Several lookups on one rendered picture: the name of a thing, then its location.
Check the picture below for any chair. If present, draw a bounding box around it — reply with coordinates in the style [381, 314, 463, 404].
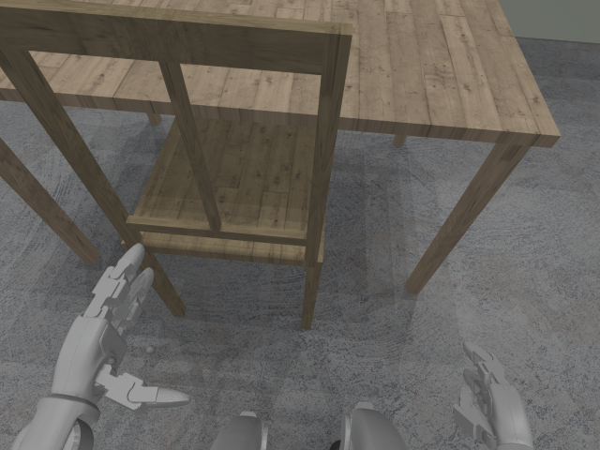
[0, 0, 353, 329]

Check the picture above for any table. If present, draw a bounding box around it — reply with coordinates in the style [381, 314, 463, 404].
[0, 0, 561, 293]

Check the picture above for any left robot thigh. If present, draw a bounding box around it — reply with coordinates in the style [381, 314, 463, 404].
[210, 415, 269, 450]

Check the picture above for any robot left forearm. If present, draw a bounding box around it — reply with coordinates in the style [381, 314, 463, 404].
[10, 395, 100, 450]

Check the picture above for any robot thigh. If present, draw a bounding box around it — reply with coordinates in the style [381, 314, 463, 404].
[210, 415, 269, 450]
[340, 408, 409, 450]

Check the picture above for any left robot hand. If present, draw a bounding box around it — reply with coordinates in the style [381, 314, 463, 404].
[51, 243, 191, 415]

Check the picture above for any right robot hand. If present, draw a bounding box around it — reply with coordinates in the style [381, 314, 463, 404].
[454, 339, 533, 450]

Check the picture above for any right robot thigh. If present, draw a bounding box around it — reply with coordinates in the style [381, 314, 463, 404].
[340, 408, 409, 450]

